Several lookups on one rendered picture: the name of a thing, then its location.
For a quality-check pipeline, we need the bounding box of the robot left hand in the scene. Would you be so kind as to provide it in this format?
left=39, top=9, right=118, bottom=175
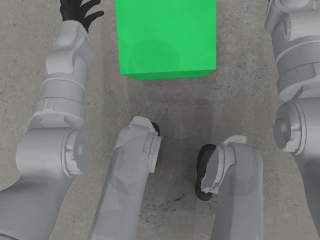
left=59, top=0, right=104, bottom=33

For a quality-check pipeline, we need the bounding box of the carton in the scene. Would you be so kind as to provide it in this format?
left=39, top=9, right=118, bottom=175
left=115, top=0, right=216, bottom=81

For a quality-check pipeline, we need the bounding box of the right robot upper arm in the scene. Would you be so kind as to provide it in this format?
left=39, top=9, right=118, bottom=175
left=273, top=97, right=320, bottom=239

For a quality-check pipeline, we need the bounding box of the right robot thigh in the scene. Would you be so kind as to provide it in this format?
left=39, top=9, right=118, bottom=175
left=210, top=142, right=264, bottom=240

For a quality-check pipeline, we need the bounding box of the robot right forearm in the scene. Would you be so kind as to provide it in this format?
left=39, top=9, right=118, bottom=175
left=264, top=0, right=320, bottom=102

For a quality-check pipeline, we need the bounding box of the left robot upper arm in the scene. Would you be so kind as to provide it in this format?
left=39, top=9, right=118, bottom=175
left=0, top=127, right=91, bottom=240

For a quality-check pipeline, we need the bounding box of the robot right foot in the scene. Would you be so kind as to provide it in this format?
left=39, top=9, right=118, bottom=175
left=195, top=144, right=216, bottom=201

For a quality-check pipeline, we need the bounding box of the robot left forearm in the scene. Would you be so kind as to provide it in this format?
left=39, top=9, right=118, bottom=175
left=15, top=20, right=95, bottom=170

